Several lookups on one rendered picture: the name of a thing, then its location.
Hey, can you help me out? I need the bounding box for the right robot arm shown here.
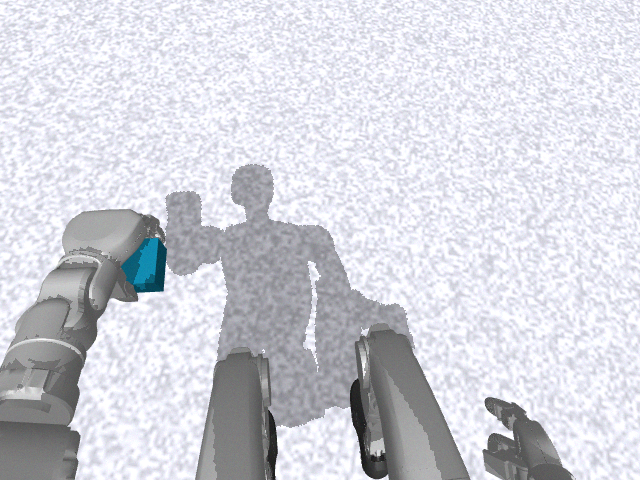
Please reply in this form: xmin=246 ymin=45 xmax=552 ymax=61
xmin=527 ymin=463 xmax=576 ymax=480

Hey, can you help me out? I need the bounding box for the small box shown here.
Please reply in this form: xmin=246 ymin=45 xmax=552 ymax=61
xmin=121 ymin=238 xmax=167 ymax=293

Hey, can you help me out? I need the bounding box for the right robot hand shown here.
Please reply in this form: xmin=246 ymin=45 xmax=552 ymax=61
xmin=482 ymin=397 xmax=563 ymax=480

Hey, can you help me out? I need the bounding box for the right robot foot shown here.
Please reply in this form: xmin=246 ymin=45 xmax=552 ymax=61
xmin=350 ymin=379 xmax=388 ymax=479

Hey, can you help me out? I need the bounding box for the left robot arm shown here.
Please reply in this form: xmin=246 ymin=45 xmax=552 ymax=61
xmin=0 ymin=251 xmax=118 ymax=480

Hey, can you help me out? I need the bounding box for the left robot hand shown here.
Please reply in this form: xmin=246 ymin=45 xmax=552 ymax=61
xmin=62 ymin=209 xmax=166 ymax=302

